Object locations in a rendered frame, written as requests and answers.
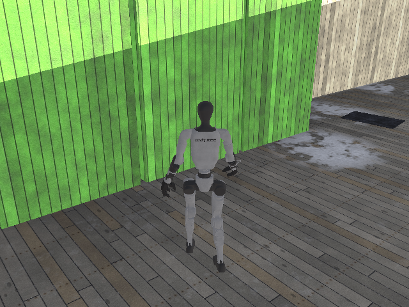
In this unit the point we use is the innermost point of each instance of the robot left shin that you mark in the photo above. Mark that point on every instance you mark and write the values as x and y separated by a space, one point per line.
189 225

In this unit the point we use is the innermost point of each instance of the right robot upper arm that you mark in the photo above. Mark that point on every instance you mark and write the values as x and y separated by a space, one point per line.
228 146

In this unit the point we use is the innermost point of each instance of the right robot hand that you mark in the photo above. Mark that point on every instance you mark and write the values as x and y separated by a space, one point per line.
231 173

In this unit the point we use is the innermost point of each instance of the left robot upper arm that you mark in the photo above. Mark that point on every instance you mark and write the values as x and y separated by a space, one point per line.
181 146

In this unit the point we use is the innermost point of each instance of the left robot forearm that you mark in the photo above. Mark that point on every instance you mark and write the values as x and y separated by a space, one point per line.
171 171

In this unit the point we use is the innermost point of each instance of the right robot forearm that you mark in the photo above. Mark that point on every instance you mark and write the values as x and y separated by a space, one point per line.
233 165

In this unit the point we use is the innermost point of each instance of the left robot hand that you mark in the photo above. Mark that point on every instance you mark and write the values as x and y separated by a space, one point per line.
165 188

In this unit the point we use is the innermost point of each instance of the humanoid robot head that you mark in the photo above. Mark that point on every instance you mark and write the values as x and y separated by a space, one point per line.
205 110

